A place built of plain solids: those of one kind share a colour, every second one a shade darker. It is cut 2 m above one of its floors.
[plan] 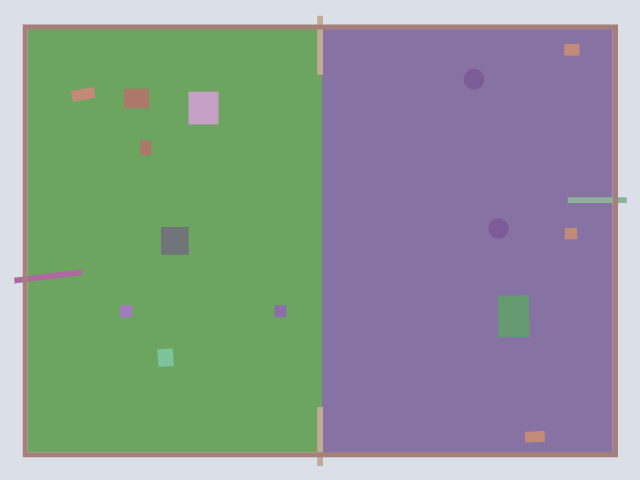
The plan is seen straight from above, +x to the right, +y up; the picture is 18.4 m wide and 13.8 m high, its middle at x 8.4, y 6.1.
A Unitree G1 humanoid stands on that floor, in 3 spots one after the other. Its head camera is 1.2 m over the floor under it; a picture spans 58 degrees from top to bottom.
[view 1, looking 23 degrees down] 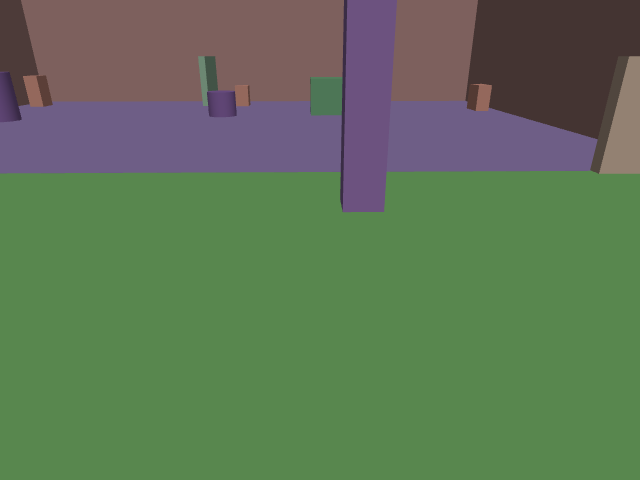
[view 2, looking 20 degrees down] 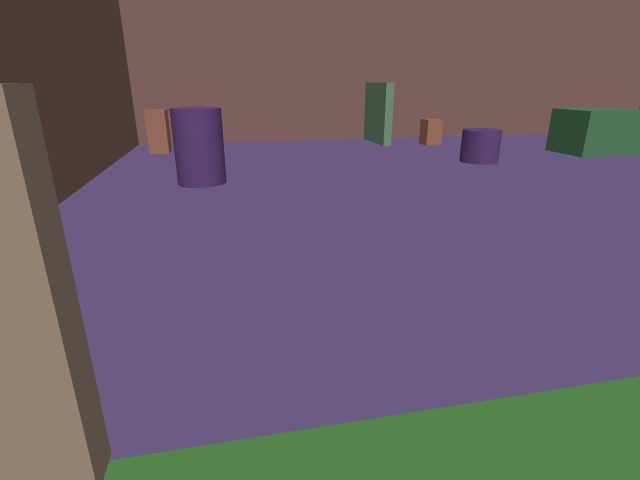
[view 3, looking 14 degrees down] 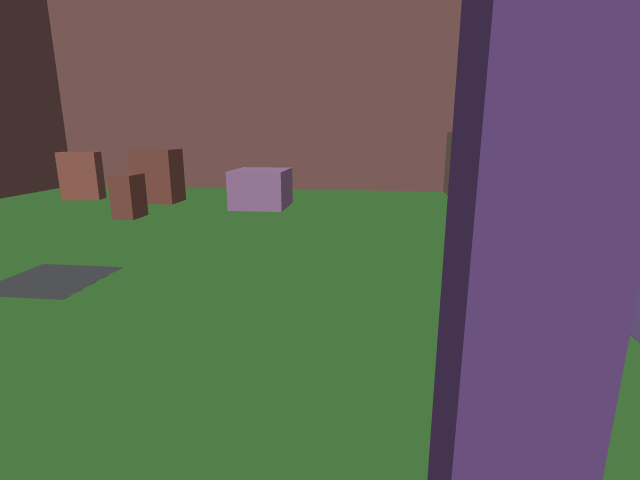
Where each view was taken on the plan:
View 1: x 3.67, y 4.47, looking -1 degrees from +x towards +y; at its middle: deck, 3.07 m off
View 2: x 7.21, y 10.39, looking -12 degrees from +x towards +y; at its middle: piece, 3.51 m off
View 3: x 6.88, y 2.94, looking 97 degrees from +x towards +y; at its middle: deck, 4.96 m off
